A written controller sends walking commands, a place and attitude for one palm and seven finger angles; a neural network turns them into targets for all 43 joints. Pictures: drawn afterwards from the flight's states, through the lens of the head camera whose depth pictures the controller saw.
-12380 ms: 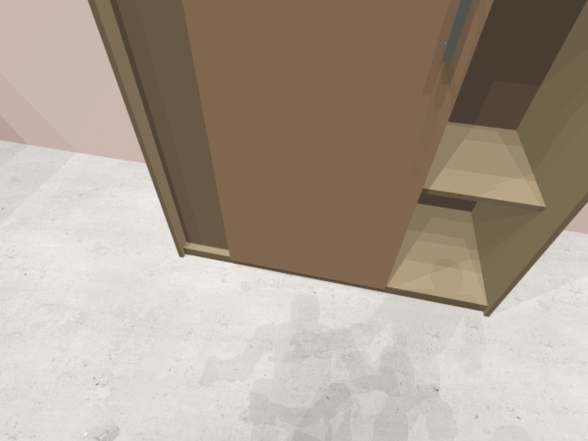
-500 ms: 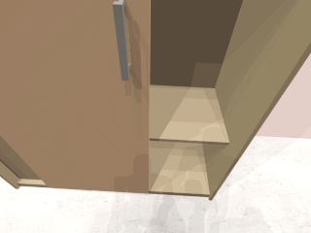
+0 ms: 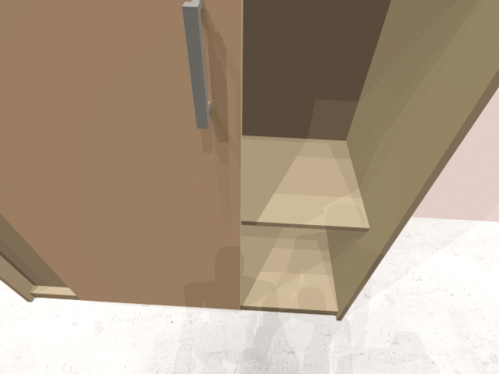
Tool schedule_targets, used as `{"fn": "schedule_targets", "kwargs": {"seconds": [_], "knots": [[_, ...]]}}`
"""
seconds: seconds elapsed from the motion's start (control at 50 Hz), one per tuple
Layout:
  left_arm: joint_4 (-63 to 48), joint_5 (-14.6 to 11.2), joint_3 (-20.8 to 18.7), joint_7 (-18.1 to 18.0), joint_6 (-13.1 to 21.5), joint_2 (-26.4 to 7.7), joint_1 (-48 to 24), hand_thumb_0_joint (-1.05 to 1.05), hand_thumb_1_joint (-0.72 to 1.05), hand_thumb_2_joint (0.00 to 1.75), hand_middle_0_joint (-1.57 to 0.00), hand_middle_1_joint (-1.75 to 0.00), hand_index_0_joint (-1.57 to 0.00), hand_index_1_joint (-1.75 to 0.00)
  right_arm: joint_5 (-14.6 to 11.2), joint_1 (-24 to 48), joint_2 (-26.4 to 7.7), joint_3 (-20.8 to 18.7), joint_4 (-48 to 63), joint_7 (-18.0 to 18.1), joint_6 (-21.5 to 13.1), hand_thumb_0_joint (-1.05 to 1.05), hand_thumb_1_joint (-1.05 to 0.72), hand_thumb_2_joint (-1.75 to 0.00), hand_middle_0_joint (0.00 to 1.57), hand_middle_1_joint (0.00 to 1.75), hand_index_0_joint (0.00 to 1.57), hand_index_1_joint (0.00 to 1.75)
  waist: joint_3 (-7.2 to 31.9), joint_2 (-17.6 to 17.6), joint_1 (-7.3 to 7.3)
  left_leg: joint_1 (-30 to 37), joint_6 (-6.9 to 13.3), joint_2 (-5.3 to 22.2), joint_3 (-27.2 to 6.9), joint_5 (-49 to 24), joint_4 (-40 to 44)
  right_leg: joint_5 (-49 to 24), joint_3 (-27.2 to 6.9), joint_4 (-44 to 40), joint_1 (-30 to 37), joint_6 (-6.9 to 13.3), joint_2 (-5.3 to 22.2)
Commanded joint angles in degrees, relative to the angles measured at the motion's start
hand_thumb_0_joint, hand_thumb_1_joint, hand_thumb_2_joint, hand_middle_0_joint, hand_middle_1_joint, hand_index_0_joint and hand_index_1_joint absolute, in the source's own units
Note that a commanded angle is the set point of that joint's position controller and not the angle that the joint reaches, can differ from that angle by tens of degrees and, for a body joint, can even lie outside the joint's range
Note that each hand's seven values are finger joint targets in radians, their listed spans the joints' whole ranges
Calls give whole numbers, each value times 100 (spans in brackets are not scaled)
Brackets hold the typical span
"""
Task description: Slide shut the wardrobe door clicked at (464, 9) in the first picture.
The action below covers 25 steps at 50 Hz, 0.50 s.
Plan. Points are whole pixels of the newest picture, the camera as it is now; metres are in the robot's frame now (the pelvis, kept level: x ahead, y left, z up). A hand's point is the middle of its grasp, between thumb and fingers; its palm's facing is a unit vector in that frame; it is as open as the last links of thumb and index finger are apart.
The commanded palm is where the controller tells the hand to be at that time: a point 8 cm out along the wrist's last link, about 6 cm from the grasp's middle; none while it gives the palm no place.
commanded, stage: look again from close up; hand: left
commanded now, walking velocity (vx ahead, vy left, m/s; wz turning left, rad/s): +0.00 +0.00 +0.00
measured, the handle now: (200, 67) +0.47 +0.12 +0.27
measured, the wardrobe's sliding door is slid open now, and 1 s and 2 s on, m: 0.39 0.39 0.39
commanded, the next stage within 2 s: none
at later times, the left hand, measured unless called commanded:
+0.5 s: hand out of the picture -0.04 +0.14 -0.18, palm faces +0.07 -0.99 -0.15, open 7.4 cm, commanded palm none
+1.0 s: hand out of the picture -0.04 +0.12 -0.18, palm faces +0.08 -0.99 -0.15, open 7.4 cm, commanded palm none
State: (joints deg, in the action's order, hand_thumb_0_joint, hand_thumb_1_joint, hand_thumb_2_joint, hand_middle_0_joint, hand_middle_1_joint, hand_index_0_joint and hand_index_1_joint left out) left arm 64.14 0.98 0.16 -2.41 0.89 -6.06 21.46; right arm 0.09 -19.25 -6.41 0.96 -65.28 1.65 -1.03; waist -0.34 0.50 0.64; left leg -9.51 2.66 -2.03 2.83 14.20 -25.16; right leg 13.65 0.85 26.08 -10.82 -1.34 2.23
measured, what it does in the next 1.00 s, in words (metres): stands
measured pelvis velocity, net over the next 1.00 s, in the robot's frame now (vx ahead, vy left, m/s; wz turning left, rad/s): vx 0.00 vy -0.02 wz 0.01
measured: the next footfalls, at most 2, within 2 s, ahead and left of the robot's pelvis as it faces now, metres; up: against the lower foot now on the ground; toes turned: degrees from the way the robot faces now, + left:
none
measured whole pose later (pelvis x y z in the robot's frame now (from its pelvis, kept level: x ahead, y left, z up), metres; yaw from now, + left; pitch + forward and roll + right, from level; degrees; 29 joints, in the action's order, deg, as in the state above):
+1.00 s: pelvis +0.00 -0.02 +0.00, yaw +1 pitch -1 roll +0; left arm 64.1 0.8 0.1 -2.2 1.1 -5.6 21.7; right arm 0.2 -19.5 -6.0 1.0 -65.3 1.9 -0.9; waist 0.0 0.2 0.9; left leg -10.3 0.8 -0.6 1.7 14.1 -25.6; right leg 14.1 2.0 26.9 -11.6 0.5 0.8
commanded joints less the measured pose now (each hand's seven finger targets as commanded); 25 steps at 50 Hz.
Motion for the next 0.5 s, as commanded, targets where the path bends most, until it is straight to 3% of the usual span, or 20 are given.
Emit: {"fn": "schedule_targets", "kwargs": {"seconds": [0.0, 0.24, 0.32, 0.48], "knots": [[-118, -16, -50, -35, 78, -446, 548, 0, 90, 90, -20, -30, -20, -30, 16, -430, -491, -102, 104, 24, -92, 0, -90, -90, 20, 30, 20, 30, -511, 18, -8, -400, 9, 682, -679, -384, 663, -410, -344, -460, -117, 319, 329], [-101, -16, -52, -37, 67, -423, 561, 0, 90, 90, -20, -30, -20, -30, 23, -458, -478, -85, 82, 36, -99, 0, -90, -90, 20, 30, 20, 30, -567, -98, -13, -413, -5, 696, -691, -432, 682, -417, -348, -419, -179, 333, 312], [-105, -11, -51, -30, 61, -413, 559, 0, 90, 90, -20, -30, -20, -30, 21, -446, -484, -92, 90, 33, -80, 0, -90, -90, 20, 30, 20, 30, -701, -45, -9, -515, -16, 677, -695, -154, 719, -212, -370, -478, -260, 339, 306], [-124, -16, -61, -26, 81, -417, 569, 0, 90, 90, -20, -30, -20, -30, 27, -477, -447, -95, 103, 34, -88, 0, -90, -90, 20, 30, 20, 30, -551, -45, -18, -412, -23, 663, -641, -380, 612, -330, -402, -478, -236, 357, 323]]}}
